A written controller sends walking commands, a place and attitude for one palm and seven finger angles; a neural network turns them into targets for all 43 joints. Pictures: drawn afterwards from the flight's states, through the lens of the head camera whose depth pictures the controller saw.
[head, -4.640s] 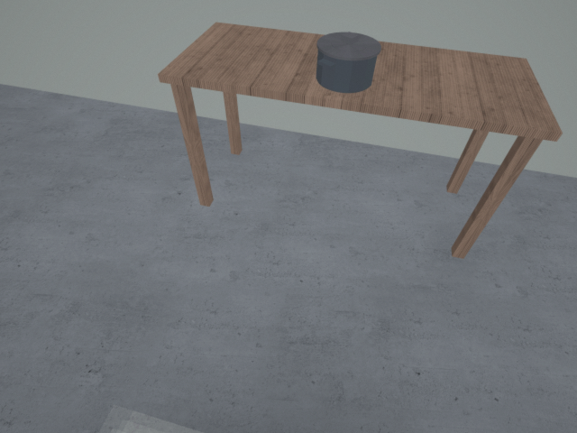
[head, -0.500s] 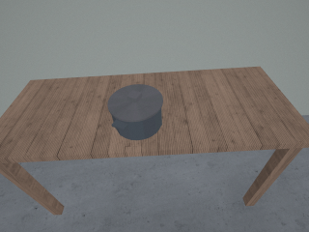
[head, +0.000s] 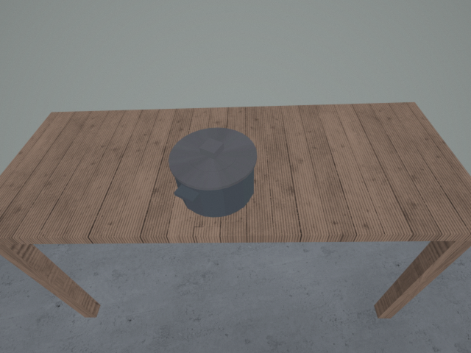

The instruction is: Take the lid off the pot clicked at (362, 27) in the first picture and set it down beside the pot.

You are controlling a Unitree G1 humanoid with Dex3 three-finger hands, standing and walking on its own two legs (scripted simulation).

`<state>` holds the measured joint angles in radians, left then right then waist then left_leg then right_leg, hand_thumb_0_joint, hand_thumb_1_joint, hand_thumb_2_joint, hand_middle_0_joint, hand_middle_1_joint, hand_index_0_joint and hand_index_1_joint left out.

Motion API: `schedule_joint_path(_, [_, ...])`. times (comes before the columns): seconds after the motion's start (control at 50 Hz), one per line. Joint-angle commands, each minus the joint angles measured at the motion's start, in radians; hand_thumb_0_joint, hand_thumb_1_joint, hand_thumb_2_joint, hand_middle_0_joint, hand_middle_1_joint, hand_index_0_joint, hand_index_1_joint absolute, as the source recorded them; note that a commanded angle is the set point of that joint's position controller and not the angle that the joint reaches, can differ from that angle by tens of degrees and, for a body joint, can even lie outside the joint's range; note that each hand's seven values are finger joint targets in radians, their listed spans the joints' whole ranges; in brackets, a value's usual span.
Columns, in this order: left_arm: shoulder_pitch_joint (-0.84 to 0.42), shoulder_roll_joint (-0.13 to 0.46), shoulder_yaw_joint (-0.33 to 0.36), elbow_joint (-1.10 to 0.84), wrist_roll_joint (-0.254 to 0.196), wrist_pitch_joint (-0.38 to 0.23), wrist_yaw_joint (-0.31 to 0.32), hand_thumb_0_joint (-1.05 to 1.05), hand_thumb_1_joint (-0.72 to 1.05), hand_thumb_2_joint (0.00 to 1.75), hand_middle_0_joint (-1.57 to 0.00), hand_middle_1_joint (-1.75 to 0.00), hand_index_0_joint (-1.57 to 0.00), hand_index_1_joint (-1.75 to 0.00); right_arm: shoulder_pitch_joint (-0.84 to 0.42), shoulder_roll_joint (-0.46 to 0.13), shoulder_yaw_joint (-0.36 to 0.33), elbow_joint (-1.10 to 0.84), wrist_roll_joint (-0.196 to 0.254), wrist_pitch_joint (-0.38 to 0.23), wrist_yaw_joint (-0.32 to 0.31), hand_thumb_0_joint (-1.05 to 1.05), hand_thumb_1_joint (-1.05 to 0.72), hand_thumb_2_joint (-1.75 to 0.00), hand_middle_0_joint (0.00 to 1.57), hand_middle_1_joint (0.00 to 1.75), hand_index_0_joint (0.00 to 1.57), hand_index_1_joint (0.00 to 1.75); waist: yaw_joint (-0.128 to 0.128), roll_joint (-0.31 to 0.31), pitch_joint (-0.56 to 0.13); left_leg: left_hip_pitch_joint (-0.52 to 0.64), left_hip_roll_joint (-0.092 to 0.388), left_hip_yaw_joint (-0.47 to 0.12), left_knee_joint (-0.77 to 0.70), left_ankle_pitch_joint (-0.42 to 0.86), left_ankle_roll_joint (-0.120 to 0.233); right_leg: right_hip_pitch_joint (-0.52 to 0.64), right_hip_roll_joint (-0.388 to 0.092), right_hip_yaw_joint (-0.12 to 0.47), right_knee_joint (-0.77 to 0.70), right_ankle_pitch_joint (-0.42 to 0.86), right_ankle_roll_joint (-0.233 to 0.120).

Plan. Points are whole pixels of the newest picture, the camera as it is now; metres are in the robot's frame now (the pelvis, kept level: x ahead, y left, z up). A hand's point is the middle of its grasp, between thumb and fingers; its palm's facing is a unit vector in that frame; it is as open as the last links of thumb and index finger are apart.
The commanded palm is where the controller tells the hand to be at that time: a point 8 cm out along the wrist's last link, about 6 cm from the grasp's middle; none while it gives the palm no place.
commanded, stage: look again from close up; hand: left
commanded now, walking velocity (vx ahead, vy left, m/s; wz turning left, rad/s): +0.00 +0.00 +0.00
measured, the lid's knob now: (212, 148) +0.54 +0.09 +0.04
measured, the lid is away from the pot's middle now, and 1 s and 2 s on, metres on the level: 0.00 0.00 0.00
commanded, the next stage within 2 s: lift the closed hand beside the body in 0.62 s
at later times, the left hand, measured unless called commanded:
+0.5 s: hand out of the picture +0.00 +0.16 -0.17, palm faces +0.04 -0.98 -0.22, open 7.3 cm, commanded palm none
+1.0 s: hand (143, 348) +0.16 +0.18 -0.08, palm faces +0.16 -0.96 -0.22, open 5.8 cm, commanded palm +0.09 +0.23 -0.05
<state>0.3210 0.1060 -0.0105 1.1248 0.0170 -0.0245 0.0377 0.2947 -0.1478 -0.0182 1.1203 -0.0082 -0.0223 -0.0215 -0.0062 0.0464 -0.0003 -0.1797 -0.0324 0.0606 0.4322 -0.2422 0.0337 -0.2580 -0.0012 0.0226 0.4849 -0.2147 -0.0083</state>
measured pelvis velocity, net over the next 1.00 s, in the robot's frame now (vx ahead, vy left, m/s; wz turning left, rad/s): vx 0.00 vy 0.00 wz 0.03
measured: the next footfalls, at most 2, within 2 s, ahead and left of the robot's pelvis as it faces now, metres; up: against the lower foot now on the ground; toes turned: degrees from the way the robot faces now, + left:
none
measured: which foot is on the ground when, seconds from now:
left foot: down 0.00-1.00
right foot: down 0.00-1.00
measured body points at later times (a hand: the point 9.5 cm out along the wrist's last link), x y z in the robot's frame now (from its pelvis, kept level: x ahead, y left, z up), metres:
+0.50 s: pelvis +0.01 -0.01 +0.00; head +0.00 -0.03 +0.45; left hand +0.00 +0.21 -0.15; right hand -0.01 -0.21 -0.17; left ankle -0.01 +0.10 -0.74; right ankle +0.03 -0.11 -0.74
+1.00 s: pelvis +0.00 +0.00 -0.01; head -0.01 -0.01 +0.44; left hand +0.14 +0.23 -0.06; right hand +0.16 -0.26 -0.09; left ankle -0.01 +0.10 -0.74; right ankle +0.03 -0.11 -0.74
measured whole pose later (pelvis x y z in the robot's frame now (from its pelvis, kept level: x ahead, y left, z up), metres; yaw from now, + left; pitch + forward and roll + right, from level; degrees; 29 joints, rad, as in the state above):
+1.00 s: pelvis +0.00 +0.00 -0.01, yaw +1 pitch -1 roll +0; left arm 0.41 0.15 0.02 0.36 -0.02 -0.05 0.09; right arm 0.19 -0.26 -0.05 0.77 0.05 -0.18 -0.02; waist -0.03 0.01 -0.02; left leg -0.20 -0.03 0.03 0.52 -0.29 0.03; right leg -0.26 0.00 -0.01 0.54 -0.26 -0.01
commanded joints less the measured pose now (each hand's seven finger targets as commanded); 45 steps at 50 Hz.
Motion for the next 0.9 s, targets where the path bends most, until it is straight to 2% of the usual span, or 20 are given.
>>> schedule_joint_path(0.0, [0.062,0.118,0.022,-0.023,-0.003,-0.015,0.01,0.0,0.9,0.9,-0.2,-0.3,-0.2,-0.3,0.077,-0.067,-0.006,-0.015,-0.001,-0.011,-0.006,0.0,-0.9,-0.9,0.2,0.3,0.2,0.3,-0.008,-0.027,0.042,0.014,0.119,-0.127,-0.093,0.075,0.011,-0.038,-0.097,0.102,-0.092,0.099,-0.04])
schedule_joint_path(0.04, [0.066,0.124,0.022,-0.021,-0.003,-0.013,0.009,0.0,0.9,0.9,-0.2,-0.3,-0.2,-0.3,0.07,-0.062,-0.005,-0.015,0.001,-0.009,-0.006,0.0,-0.9,-0.9,0.2,0.3,0.2,0.3,-0.005,-0.06,0.058,0.011,0.124,-0.129,-0.099,0.066,0.012,-0.04,-0.095,0.093,-0.103,0.088,-0.037])
schedule_joint_path(0.12, [0.069,0.116,0.021,-0.019,-0.003,-0.015,0.01,0.0,0.9,0.9,-0.2,-0.3,-0.2,-0.3,0.07,-0.067,-0.004,-0.011,-0.001,-0.01,-0.007,0.0,-0.9,-0.9,0.2,0.3,0.2,0.3,-0.007,-0.041,0.06,0.016,0.118,-0.125,-0.096,0.07,0.01,-0.038,-0.099,0.106,-0.106,0.087,-0.04])
schedule_joint_path(0.14, [0.068,0.123,0.022,-0.018,-0.004,-0.013,0.009,0.0,0.9,0.9,-0.2,-0.3,-0.2,-0.3,0.067,-0.062,-0.004,-0.013,0.0,-0.008,-0.006,0.0,-0.9,-0.9,0.2,0.3,0.2,0.3,-0.003,-0.063,0.064,0.011,0.124,-0.128,-0.101,0.057,0.011,-0.037,-0.095,0.095,-0.115,0.069,-0.038])
schedule_joint_path(0.2, [0.072,0.121,0.023,-0.02,-0.004,-0.016,0.01,0.0,0.9,0.9,-0.2,-0.3,-0.2,-0.3,0.07,-0.065,-0.003,-0.009,-0.001,-0.011,-0.007,0.0,-0.9,-0.9,0.2,0.3,0.2,0.3,-0.005,-0.039,0.047,0.02,0.117,-0.122,-0.091,0.083,0.009,-0.022,-0.101,0.11,-0.112,0.097,-0.042])
schedule_joint_path(0.24, [0.072,0.127,0.023,-0.021,-0.005,-0.013,0.009,0.0,0.9,0.9,-0.2,-0.3,-0.2,-0.3,0.068,-0.059,-0.002,-0.008,0.001,-0.01,-0.007,0.0,-0.9,-0.9,0.2,0.3,0.2,0.3,0.001,-0.061,0.057,0.01,0.123,-0.125,-0.094,0.077,0.01,-0.015,-0.098,0.096,-0.12,0.088,-0.039])
schedule_joint_path(0.32, [0.072,0.125,0.022,-0.024,-0.005,-0.016,0.011,0.0,0.9,0.9,-0.2,-0.3,-0.2,-0.3,0.082,-0.059,-0.001,-0.003,-0.001,-0.011,-0.007,0.0,-0.9,-0.9,0.2,0.3,0.2,0.3,-0.002,-0.046,0.047,0.014,0.117,-0.117,-0.087,0.091,0.006,-0.007,-0.103,0.112,-0.12,0.1,-0.042])
schedule_joint_path(0.58, [0.075,0.122,0.021,-0.033,-0.007,-0.01,0.012,0.0,0.9,0.9,-0.2,-0.3,-0.2,-0.3,0.109,-0.041,0.001,0.013,-0.001,-0.007,-0.007,0.0,-0.9,-0.9,0.2,0.3,0.2,0.3,0.001,-0.057,0.092,-0.021,0.117,-0.123,-0.101,0.035,0.007,-0.022,-0.095,0.108,-0.142,0.012,-0.041])
schedule_joint_path(0.62, [0.079,0.12,0.021,-0.034,-0.007,-0.01,0.012,0.0,0.9,0.9,-0.2,-0.3,-0.2,-0.3,0.117,-0.037,0.001,0.016,-0.001,-0.008,-0.007,0.0,-0.9,-0.9,0.2,0.3,0.2,0.3,-0.001,-0.035,0.087,-0.014,0.117,-0.122,-0.103,0.032,0.008,-0.025,-0.095,0.108,-0.142,0.01,-0.043])
schedule_joint_path(0.68, [0.084,0.119,0.021,-0.035,-0.006,-0.01,0.011,0.0,0.9,0.9,-0.2,-0.3,-0.2,-0.3,0.121,-0.036,0.001,0.016,-0.001,-0.009,-0.007,0.0,-0.9,-0.9,0.2,0.3,0.2,0.3,0.002,-0.046,0.079,-0.019,0.117,-0.122,-0.098,0.035,0.009,-0.017,-0.093,0.105,-0.142,0.016,-0.04])
schedule_joint_path(0.7, [0.115,0.144,0.02,-0.007,0.005,-0.023,0.043,0.0,0.9,0.9,-0.2,-0.3,-0.2,-0.3,-0.011,-0.096,0.006,-0.069,0.002,-0.011,0.001,0.0,-0.9,-0.9,0.2,0.3,0.2,0.3,0.042,-0.198,0.149,-0.146,0.133,-0.08,0.071,0.048,-0.026,0.011,-0.121,0.089,-0.102,0.282,-0.018])
schedule_joint_path(0.72, [-0.582,0.271,-0.03,-1.181,-0.116,-0.2,0.036,0.0,0.9,0.9,-0.24,-0.35,-0.24,-0.35,-0.043,-0.26,-0.004,-0.429,0.076,-0.174,-0.005,0.0,-0.9,-0.9,0.2,0.3,0.2,0.3,-0.006,-0.062,-0.286,0.063,0.043,-0.117,-0.056,0.021,-0.013,0.099,-0.073,0.053,-0.066,0.103,-0.023])
schedule_joint_path(0.74, [-0.421,0.368,0.045,-1.154,-0.093,-0.165,0.114,0.0,0.9,0.9,-0.29,-0.4,-0.29,-0.4,-0.151,-0.19,0.022,-0.401,0.099,-0.238,-0.035,0.0,-0.9,-0.9,0.2,0.3,0.2,0.3,-0.015,0.015,-0.196,0.071,0.048,-0.078,-0.019,-0.045,-0.006,0.045,-0.039,0.036,-0.061,0.003,-0.027])
schedule_joint_path(0.76, [-0.209,0.226,-0.03,-1.052,-0.079,-0.106,0.13,0.0,0.9,0.9,-0.33,-0.44,-0.33,-0.44,-0.115,-0.2,0.016,-0.375,0.089,-0.268,-0.052,0.0,-0.9,-0.9,0.2,0.3,0.2,0.3,-0.002,0.106,-0.215,0.038,0.053,-0.094,-0.055,-0.101,-0.02,0.039,-0.031,-0.006,-0.055,-0.07,-0.035])
schedule_joint_path(0.78, [0.003,0.071,-0.1,-0.908,-0.08,-0.017,0.133,0.0,0.9,0.9,-0.38,-0.49,-0.38,-0.49,-0.127,-0.165,0.027,-0.357,0.102,-0.265,-0.048,0.0,-0.9,-0.9,0.2,0.3,0.2,0.3,0.001,0.073,-0.079,-0.014,0.057,-0.118,-0.095,-0.129,-0.018,0.016,-0.024,-0.035,-0.069,-0.073,-0.032])
schedule_joint_path(0.8, [0.004,0.016,-0.151,-0.956,-0.082,-0.003,0.119,0.0,0.9,0.9,-0.42,-0.54,-0.42,-0.54,-0.116,-0.174,0.032,-0.388,0.091,-0.278,-0.038,0.0,-0.9,-0.9,0.2,0.3,0.2,0.3,-0.003,0.081,-0.035,-0.001,0.041,-0.131,-0.101,-0.12,-0.013,0.03,-0.018,-0.054,-0.08,-0.054,-0.027])
schedule_joint_path(0.82, [0.042,0.04,-0.123,-0.89,-0.05,-0.005,0.118,0.0,0.9,0.9,-0.46,-0.59,-0.46,-0.59,-0.134,-0.19,0.021,-0.389,0.066,-0.288,-0.04,0.0,-0.9,-0.9,0.2,0.3,0.2,0.3,-0.005,0.042,0.022,-0.008,0.037,-0.134,-0.083,-0.098,-0.012,0.012,-0.014,-0.062,-0.087,-0.042,-0.024])
schedule_joint_path(0.84, [0.142,0.004,-0.132,-0.757,-0.032,0.001,0.109,0.0,0.9,0.9,-0.51,-0.64,-0.51,-0.64,-0.138,-0.194,0.004,-0.408,0.059,-0.279,-0.029,0.0,-0.9,-0.9,0.2,0.3,0.2,0.3,-0.006,-0.055,0.066,-0.058,0.036,-0.138,-0.065,-0.087,-0.011,-0.011,-0.015,-0.077,-0.089,-0.064,-0.018])
schedule_joint_path(0.86, [0.184,0.038,-0.076,-0.649,-0.023,0.007,0.101,0.0,0.9,0.9,-0.55,-0.68,-0.55,-0.68,-0.13,-0.2,-0.018,-0.423,0.054,-0.254,-0.015,0.0,-0.9,-0.9,0.2,0.3,0.2,0.3,0.012,-0.179,0.123,-0.116,0.04,-0.134,-0.049,-0.076,-0.011,-0.046,-0.01,-0.084,-0.083,-0.096,-0.016])
schedule_joint_path(0.88, [0.283,0.069,-0.008,-0.616,-0.025,0.005,0.084,0.0,0.9,0.9,-0.6,-0.73,-0.6,-0.73,-0.155,-0.2,-0.037,-0.446,0.052,-0.229,-0.006,0.0,-0.9,-0.9,0.2,0.3,0.2,0.3,0.04,-0.255,0.13,-0.147,0.04,-0.115,-0.04,-0.061,-0.013,-0.043,-0.014,-0.085,-0.079,-0.12,-0.013])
